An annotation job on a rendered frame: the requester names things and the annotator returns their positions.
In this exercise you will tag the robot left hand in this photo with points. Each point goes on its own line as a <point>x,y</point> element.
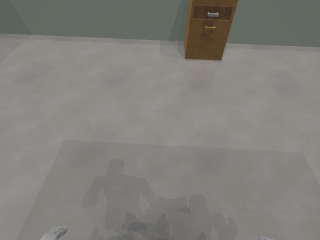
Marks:
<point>55,233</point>

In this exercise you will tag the cabinet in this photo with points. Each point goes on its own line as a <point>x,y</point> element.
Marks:
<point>202,44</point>

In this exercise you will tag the drawer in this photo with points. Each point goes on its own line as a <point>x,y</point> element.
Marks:
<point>201,12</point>

